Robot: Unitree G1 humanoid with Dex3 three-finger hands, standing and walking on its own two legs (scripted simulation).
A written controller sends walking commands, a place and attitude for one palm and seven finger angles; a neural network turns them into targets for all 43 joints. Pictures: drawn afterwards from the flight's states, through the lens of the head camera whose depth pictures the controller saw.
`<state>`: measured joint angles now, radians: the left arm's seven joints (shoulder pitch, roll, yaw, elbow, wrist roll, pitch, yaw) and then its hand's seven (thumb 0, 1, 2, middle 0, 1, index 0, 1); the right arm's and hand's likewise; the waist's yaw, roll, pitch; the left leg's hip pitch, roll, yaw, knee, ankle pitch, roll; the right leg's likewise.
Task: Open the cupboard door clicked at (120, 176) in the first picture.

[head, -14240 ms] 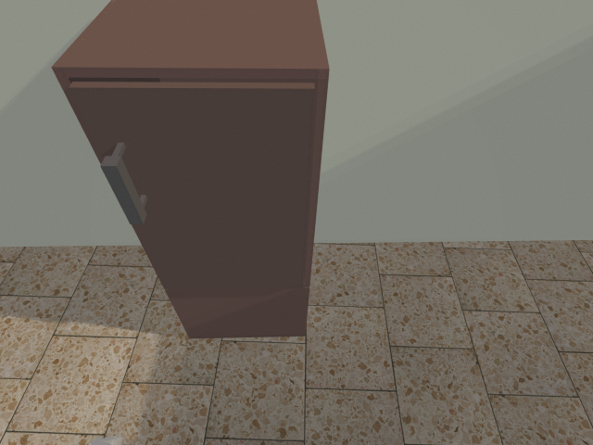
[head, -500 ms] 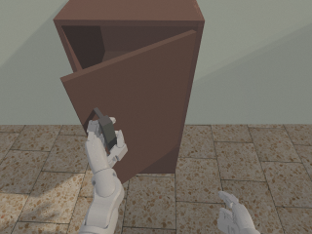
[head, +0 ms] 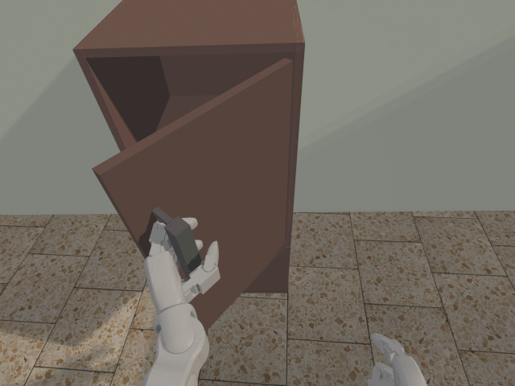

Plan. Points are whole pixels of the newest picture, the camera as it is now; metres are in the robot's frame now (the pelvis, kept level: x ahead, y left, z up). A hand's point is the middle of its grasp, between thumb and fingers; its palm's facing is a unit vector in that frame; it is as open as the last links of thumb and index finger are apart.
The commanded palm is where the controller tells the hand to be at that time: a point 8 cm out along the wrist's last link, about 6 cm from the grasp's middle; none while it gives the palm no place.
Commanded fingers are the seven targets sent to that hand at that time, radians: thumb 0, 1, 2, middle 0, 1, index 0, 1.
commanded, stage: open thumb and fingers to let go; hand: left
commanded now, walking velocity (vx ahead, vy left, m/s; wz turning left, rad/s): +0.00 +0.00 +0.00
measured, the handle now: (178, 245) +0.32 +0.14 +0.07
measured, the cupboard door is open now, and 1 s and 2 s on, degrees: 50 52 50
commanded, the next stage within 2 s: slide the hand sideways off the handle in 0.56 s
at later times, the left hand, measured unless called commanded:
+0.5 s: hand (206, 264) +0.29 +0.09 +0.07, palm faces +0.40 -0.92 -0.01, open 14.9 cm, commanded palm +0.24 +0.15 +0.07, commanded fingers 0.00 -0.50 0.30 -0.16 -0.35 -0.16 -0.35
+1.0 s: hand (190, 288) +0.25 +0.10 +0.07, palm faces -0.07 -1.00 +0.04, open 16.1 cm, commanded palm +0.22 +0.17 +0.07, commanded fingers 0.00 -0.50 0.30 -0.15 -0.30 -0.15 -0.30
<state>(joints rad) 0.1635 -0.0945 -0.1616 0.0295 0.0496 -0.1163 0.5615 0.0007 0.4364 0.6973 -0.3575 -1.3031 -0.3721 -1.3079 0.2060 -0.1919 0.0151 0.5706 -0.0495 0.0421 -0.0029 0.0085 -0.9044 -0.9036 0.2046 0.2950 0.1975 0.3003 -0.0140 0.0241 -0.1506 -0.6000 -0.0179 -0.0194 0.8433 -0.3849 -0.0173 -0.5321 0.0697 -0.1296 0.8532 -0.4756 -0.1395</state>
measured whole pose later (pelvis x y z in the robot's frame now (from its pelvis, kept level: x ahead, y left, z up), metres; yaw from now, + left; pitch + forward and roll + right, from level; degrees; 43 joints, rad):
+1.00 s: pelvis -0.01 +0.03 +0.00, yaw -3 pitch +8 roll +1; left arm 0.26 0.07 -0.11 0.02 -0.14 -0.33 0.02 -0.02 -0.50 0.30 -0.18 -0.33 -0.19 -0.34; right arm 0.24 -0.24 0.01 0.51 0.02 -0.02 -0.01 0.01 -0.90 -0.90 0.20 0.29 0.20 0.30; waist -0.02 0.04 -0.12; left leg -0.62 -0.04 -0.03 0.87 -0.39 0.00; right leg -0.56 0.08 -0.08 0.88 -0.46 -0.11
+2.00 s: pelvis -0.01 +0.07 -0.03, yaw -4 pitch +11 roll -2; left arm 0.72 0.13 -0.13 -0.42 -0.12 -0.32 0.02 -0.02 -0.50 0.30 -0.15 -0.30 -0.16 -0.30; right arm 0.28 -0.22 0.02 0.36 0.01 -0.04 -0.01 0.01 -0.90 -0.90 0.21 0.30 0.20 0.30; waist 0.00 0.05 -0.16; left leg -0.78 -0.04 -0.01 1.08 -0.48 0.06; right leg -0.70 0.07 -0.08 1.04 -0.53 -0.06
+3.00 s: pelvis +0.03 +0.08 +0.04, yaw -5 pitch -1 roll -1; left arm 0.56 0.34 0.24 -0.46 -0.07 -0.05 0.10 0.00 0.32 0.65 -0.19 -0.30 -0.19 -0.30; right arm 0.22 -0.22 0.05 0.57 0.02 -0.07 -0.08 0.01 -0.90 -0.90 0.21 0.30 0.20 0.30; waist 0.06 0.06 -0.05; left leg -0.21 -0.07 0.01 0.52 -0.29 0.08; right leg -0.13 0.05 -0.01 0.47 -0.32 -0.03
